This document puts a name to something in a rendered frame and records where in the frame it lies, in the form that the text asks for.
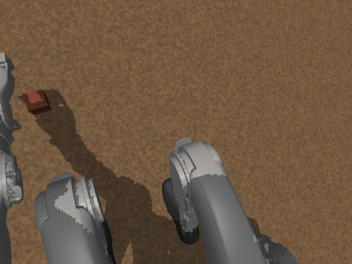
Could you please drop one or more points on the left robot hand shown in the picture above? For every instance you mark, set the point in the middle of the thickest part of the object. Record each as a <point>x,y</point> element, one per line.
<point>7,82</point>

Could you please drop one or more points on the left robot foot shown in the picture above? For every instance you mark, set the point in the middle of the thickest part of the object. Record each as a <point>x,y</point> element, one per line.
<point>109,242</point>

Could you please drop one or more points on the left robot arm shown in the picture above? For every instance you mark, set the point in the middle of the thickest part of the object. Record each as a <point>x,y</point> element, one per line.
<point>11,182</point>

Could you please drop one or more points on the right robot foot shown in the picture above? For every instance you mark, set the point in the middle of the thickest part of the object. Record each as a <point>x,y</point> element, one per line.
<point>173,209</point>

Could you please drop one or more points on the cube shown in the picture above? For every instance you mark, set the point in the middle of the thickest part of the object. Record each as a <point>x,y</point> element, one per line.
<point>36,102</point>

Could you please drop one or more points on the right robot hand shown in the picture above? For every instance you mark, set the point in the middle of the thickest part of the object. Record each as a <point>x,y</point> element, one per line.
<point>278,253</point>

